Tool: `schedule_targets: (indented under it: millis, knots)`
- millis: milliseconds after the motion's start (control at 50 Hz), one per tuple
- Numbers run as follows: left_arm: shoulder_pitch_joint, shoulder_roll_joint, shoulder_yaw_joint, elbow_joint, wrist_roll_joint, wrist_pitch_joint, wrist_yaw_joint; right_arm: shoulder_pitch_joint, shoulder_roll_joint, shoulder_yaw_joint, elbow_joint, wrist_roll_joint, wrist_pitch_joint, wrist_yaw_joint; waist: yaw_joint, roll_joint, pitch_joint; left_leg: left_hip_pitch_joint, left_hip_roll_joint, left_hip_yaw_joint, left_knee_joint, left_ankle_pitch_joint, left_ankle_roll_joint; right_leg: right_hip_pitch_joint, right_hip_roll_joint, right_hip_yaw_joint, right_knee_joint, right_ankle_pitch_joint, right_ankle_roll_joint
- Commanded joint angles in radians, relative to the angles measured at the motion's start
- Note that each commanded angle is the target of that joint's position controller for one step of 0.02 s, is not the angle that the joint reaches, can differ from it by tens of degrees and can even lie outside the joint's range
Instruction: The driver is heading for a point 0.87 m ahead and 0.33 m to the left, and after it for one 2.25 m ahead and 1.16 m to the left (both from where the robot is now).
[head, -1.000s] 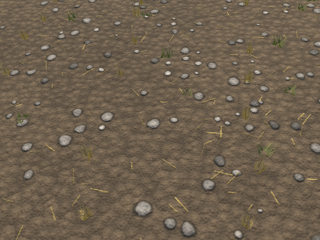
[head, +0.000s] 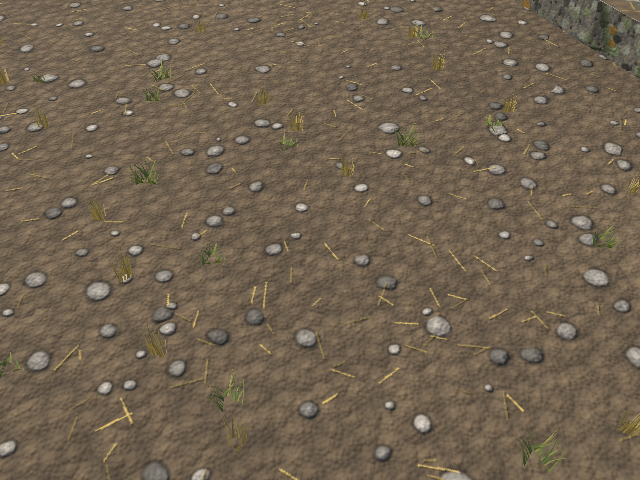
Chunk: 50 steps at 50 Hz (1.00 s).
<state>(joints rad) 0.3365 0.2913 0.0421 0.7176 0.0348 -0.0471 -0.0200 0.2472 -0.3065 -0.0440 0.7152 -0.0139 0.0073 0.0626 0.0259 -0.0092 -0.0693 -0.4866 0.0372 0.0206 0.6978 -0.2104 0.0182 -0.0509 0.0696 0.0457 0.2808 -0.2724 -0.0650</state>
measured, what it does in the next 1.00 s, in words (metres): walks ahead, turning left: left foot, then right foot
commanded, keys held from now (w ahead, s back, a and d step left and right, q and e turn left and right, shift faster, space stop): w+q+shift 0.70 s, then w+shift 0.02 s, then shift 0.10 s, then e+shift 0.18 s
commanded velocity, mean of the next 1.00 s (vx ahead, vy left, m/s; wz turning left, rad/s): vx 0.83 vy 0.00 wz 0.65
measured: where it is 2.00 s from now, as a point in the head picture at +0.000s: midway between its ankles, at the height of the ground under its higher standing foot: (170, 346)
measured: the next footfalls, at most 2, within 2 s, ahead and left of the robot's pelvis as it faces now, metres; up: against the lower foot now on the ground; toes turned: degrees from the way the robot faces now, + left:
left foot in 0.12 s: +0.16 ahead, +0.14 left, +0.00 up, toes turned +9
right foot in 0.54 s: +0.65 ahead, +0.11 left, +0.00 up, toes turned +31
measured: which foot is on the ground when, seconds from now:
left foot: up 0.00-0.10, down 0.12-0.56, up 0.58-0.94, down 0.96-1.00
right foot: down 0.00-0.14, up 0.16-0.52, down 0.54-0.96, up 0.98-1.00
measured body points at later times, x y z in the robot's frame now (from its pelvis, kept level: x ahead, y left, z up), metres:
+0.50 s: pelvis +0.36 +0.13 -0.02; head +0.40 +0.15 +0.42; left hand +0.54 +0.42 -0.08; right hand +0.40 -0.17 -0.13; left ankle +0.12 +0.13 -0.74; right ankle +0.61 +0.07 -0.71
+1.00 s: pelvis +0.72 +0.34 -0.03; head +0.75 +0.39 +0.41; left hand +0.50 +0.50 -0.17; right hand +1.04 +0.36 -0.11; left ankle +0.78 +0.48 -0.75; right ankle +0.65 +0.10 -0.67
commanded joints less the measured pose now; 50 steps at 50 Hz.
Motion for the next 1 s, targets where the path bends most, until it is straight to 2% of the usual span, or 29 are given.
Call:
schedule_targets:
  millis: [20,80,120,140,160,180,200,220,240,280,320,400,460,500,520,540,560,580,600,640,740,780,820,860,900,940,960,980,1000]
  knots:
    - [-0.021,0.185,0.053,-0.046,0.007,-0.030,0.019,-0.165,-0.093,-0.018,-0.120,0.005,-0.025,0.010,0.028,-0.070,0.181,-0.138,0.035,-0.019,-0.018,-0.032,0.052,-0.018,-0.360,0.189,-0.203,-0.288,-0.119]
    - [-0.042,0.185,0.051,-0.035,0.012,-0.031,0.019,-0.130,-0.091,-0.016,-0.117,0.005,-0.024,0.010,0.000,-0.049,0.174,-0.033,0.010,0.047,-0.073,-0.072,0.112,-0.009,-0.346,0.071,-0.153,-0.145,-0.098]
    - [-0.070,0.177,0.042,-0.033,0.010,-0.029,0.020,0.102,-0.122,-0.037,-0.041,-0.008,-0.033,-0.003,-0.118,0.017,0.058,0.323,-0.100,0.110,-0.131,-0.124,0.150,-0.126,-0.256,-0.112,0.215,0.396,-0.063]
    - [-0.109,0.142,0.023,-0.074,0.011,-0.031,0.022,0.351,-0.224,-0.072,0.023,-0.019,-0.042,-0.019,-0.223,0.193,-0.061,0.610,0.024,-0.193,-0.243,-0.379,0.222,-0.364,-0.167,-0.205,0.645,0.478,-0.012]
    - [-0.142,0.052,-0.003,-0.133,0.017,-0.047,0.005,0.378,-0.306,-0.085,0.023,-0.017,-0.051,-0.021,-0.176,0.413,-0.049,0.787,0.210,-0.751,-0.467,-0.675,0.305,-0.760,0.022,-0.109,0.894,-0.132,0.036]
    - [-0.217,0.081,-0.005,-0.140,0.033,-0.060,0.005,0.286,-0.237,-0.070,0.000,-0.004,-0.050,-0.021,-0.164,0.267,0.023,0.776,0.231,-0.849,-0.505,-0.542,0.297,-0.916,-0.020,0.031,1.021,-0.118,0.028]
    - [-0.230,0.124,-0.001,-0.138,0.031,-0.074,-0.003,0.257,-0.230,-0.073,-0.012,-0.006,-0.050,-0.027,-0.145,0.116,0.028,0.740,0.223,-0.723,-0.451,-0.396,0.291,-0.915,-0.082,0.049,1.030,-0.037,0.025]
    - [-0.216,0.127,-0.004,-0.127,0.033,-0.080,-0.008,0.255,-0.225,-0.075,-0.006,-0.001,-0.050,-0.031,-0.121,0.020,0.028,0.671,0.193,-0.632,-0.452,-0.335,0.280,-0.862,-0.117,0.043,0.978,0.001,0.030]
    - [-0.212,0.119,-0.009,-0.126,0.042,-0.074,-0.010,0.230,-0.198,-0.065,-0.007,0.005,-0.052,-0.039,-0.090,-0.006,0.066,0.581,0.157,-0.568,-0.475,-0.272,0.263,-0.816,-0.139,0.034,0.915,0.023,0.046]
    - [-0.213,0.102,-0.019,-0.126,0.049,-0.040,-0.020,0.206,-0.156,-0.050,-0.004,0.013,-0.065,-0.046,-0.056,0.034,0.116,0.462,0.090,-0.489,-0.521,-0.188,0.257,-0.758,-0.150,0.011,0.847,0.027,0.083]
    - [-0.285,0.094,-0.029,-0.156,0.042,-0.014,-0.025,0.217,-0.162,-0.052,0.008,0.017,-0.077,-0.046,-0.055,0.034,0.165,0.376,0.053,-0.439,-0.560,-0.051,0.266,-0.754,-0.137,-0.038,0.765,0.047,0.108]
    - [-0.457,0.059,-0.055,-0.217,0.014,-0.019,-0.033,0.241,-0.172,-0.063,0.040,0.019,-0.081,-0.052,-0.101,0.060,0.184,0.305,-0.004,-0.376,-0.552,0.295,0.236,-0.626,-0.085,-0.086,0.458,0.230,0.122]
    - [-0.484,0.080,-0.052,-0.236,-0.001,-0.025,-0.023,0.238,-0.193,-0.070,0.061,0.030,-0.088,-0.059,-0.106,0.087,0.147,0.352,0.037,-0.405,-0.535,0.519,0.199,-0.466,-0.061,-0.070,0.319,0.337,0.089]
    - [-0.334,0.134,-0.029,-0.193,-0.004,-0.025,-0.001,0.193,-0.230,-0.078,0.060,0.031,-0.093,-0.062,-0.030,0.081,0.040,0.371,0.022,-0.387,-0.374,0.810,0.142,-0.199,-0.011,-0.062,0.274,0.265,0.064]
    - [-0.161,0.185,-0.005,-0.149,-0.013,-0.027,0.017,0.168,-0.262,-0.085,0.058,0.020,-0.095,-0.058,0.059,0.080,-0.066,0.345,0.010,-0.381,-0.171,0.890,0.119,0.007,-0.002,-0.059,0.301,0.176,0.055]
    - [0.068,0.224,0.022,-0.091,-0.014,-0.026,0.042,0.109,-0.259,-0.085,0.050,0.008,-0.102,-0.055,0.184,0.074,-0.152,0.228,-0.029,-0.368,0.084,0.809,0.104,0.244,-0.068,-0.031,0.324,0.094,0.044]
    - [0.268,0.285,0.048,-0.059,0.019,-0.032,0.066,0.103,-0.114,-0.049,0.030,-0.005,-0.114,-0.057,0.224,-0.092,-0.276,0.077,-0.102,-0.301,0.456,0.258,0.111,0.449,-0.300,0.224,0.291,-0.325,0.021]
    - [0.157,0.336,0.053,-0.080,0.043,-0.030,0.057,0.199,-0.018,-0.016,-0.036,0.052,-0.104,-0.051,0.077,-0.420,-0.380,-0.148,-0.186,-0.205,0.698,-0.275,0.096,0.512,-0.543,0.817,0.019,-0.595,-0.043]
    - [0.018,0.257,0.054,-0.102,0.030,-0.024,0.048,0.165,-0.097,-0.016,-0.010,0.025,-0.086,-0.057,0.054,-0.283,-0.245,-0.234,-0.099,-0.176,0.743,-0.163,0.111,0.369,-0.498,0.832,-0.037,-0.705,-0.074]
    - [-0.044,0.117,0.024,-0.083,0.025,-0.023,0.041,0.052,-0.128,-0.024,0.003,-0.009,-0.061,-0.036,0.046,-0.040,-0.031,-0.229,-0.010,-0.126,0.676,-0.063,0.100,0.120,-0.433,0.506,-0.012,-0.382,-0.079]
    - [0.024,0.055,0.003,0.040,-0.009,-0.075,0.018,-0.106,-0.028,0.009,-0.092,-0.029,-0.009,0.010,-0.020,-0.047,0.150,-0.285,0.075,-0.115,0.573,-0.038,0.070,-0.083,-0.376,0.121,-0.114,0.126,-0.058]
    - [-0.023,0.069,0.003,0.049,-0.013,-0.090,0.011,-0.154,-0.025,0.018,-0.130,-0.030,-0.017,0.009,-0.063,-0.049,0.182,-0.251,0.044,-0.086,0.418,0.034,0.053,-0.132,-0.330,-0.051,-0.111,0.563,-0.049]
    - [-0.080,0.081,0.003,0.050,-0.022,-0.098,0.003,-0.182,-0.013,0.034,-0.130,-0.027,-0.034,0.023,-0.080,-0.039,0.183,-0.048,-0.013,0.008,0.098,0.225,0.049,-0.223,-0.228,-0.218,-0.114,0.669,-0.012]
    - [0.008,0.125,0.007,0.091,-0.029,-0.101,0.001,-0.192,0.010,0.045,-0.105,-0.028,-0.050,0.036,-0.054,-0.044,0.152,0.164,-0.083,0.063,-0.037,0.343,0.055,-0.246,-0.236,-0.205,-0.123,0.723,-0.028]
    - [0.036,0.191,0.019,0.119,-0.042,-0.082,0.009,-0.104,-0.035,0.032,-0.057,-0.047,-0.055,0.019,-0.100,-0.062,0.094,0.281,-0.132,0.061,-0.101,0.282,0.083,-0.137,-0.253,-0.186,0.018,0.927,-0.031]
    - [0.058,0.192,0.014,0.141,-0.060,-0.058,0.020,0.113,-0.093,0.013,0.034,-0.080,-0.074,-0.011,-0.206,-0.064,-0.010,0.523,-0.063,-0.001,-0.237,0.431,0.121,-0.140,-0.200,-0.161,0.393,0.842,0.006]
    - [0.110,0.124,0.003,0.124,-0.062,-0.049,0.021,0.154,-0.172,-0.001,0.050,-0.096,-0.082,-0.030,-0.181,0.068,-0.115,0.710,0.169,-0.151,-0.143,0.981,0.146,-0.268,-0.092,-0.172,0.747,0.170,0.031]
    - [0.326,0.018,-0.016,0.135,-0.094,-0.030,0.037,0.152,-0.201,-0.005,0.007,-0.076,-0.088,-0.035,-0.077,0.212,-0.405,0.956,0.493,-0.454,0.026,1.681,0.267,-0.398,0.002,0.024,1.129,-0.418,0.043]
    - [0.288,0.102,0.004,0.138,-0.094,-0.014,0.054,0.135,-0.206,-0.030,-0.007,-0.006,-0.074,-0.043,-0.125,0.135,-0.493,0.900,0.488,-0.422,-0.050,1.580,0.316,-0.431,-0.005,0.109,1.186,-0.337,0.046]
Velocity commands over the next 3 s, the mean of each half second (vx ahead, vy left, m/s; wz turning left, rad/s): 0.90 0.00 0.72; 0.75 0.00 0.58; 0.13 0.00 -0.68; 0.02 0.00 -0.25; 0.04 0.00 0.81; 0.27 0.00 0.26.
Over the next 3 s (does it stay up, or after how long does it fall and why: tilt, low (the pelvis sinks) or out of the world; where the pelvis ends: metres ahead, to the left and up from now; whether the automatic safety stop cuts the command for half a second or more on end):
stays up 0.93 0.48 0.00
